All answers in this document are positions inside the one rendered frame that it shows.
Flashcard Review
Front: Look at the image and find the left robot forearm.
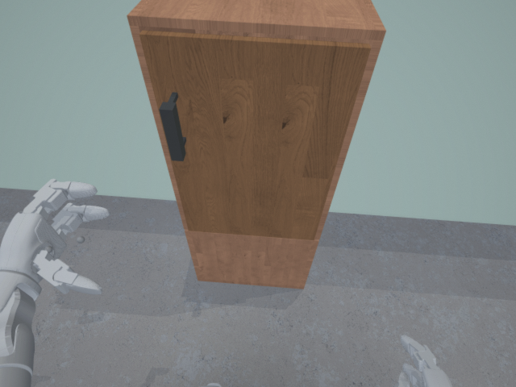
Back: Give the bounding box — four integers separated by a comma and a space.
0, 270, 42, 387

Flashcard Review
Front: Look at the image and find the robot right hand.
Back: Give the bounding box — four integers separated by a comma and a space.
397, 335, 452, 387

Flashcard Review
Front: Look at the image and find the cupboard door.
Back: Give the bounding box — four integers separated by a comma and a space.
139, 30, 371, 240

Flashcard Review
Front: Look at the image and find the robot left hand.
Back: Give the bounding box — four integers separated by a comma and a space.
0, 179, 110, 294

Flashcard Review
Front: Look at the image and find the handle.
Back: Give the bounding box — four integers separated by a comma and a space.
159, 92, 186, 161

